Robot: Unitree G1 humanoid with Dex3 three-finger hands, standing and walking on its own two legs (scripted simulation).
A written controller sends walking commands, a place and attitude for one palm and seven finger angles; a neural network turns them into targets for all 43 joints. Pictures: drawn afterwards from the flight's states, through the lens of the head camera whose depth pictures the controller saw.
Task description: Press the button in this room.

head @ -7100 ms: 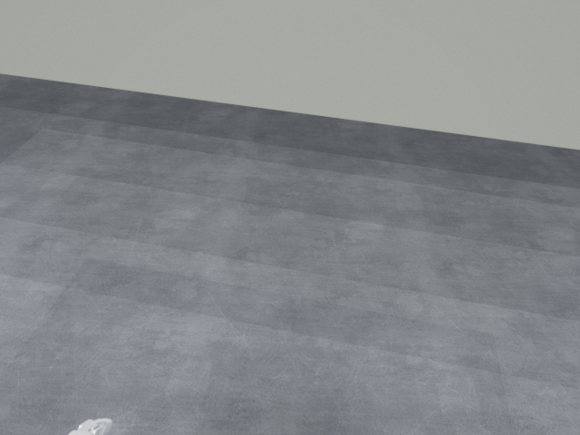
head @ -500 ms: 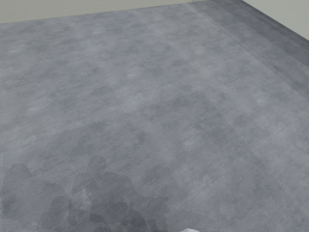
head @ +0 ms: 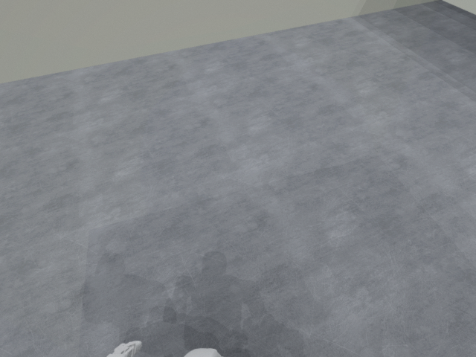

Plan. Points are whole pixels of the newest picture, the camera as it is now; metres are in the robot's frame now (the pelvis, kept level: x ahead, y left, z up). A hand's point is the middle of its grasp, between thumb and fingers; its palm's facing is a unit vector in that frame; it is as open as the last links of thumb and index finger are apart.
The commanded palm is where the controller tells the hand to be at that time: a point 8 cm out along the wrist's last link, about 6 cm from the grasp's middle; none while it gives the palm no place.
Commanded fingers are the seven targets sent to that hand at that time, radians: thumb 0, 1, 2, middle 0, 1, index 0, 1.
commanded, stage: turn or walk to find it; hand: left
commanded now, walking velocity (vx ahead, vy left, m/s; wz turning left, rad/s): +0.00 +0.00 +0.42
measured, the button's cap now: out of the picture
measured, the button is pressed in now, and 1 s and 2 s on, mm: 0 0 0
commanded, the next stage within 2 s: none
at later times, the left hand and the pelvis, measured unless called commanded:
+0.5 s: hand out of the picture -0.07 +0.26 -0.18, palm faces +0.30 -0.92 -0.25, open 7.4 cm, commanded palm none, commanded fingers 0.00 0.90 0.90 -0.20 -0.30 -0.20 -0.30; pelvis -0.03 +0.04 +0.00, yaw +13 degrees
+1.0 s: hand out of the picture -0.04 +0.20 -0.14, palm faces +0.44 -0.85 -0.28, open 7.4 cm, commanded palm none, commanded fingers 0.00 0.90 0.90 -0.20 -0.30 -0.20 -0.30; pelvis -0.04 -0.01 +0.00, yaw +26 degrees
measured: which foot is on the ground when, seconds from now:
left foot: up 0.00-0.34, down 0.36-0.82, up 0.84-1.00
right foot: down 0.00-0.36, up 0.38-0.78, down 0.80-1.00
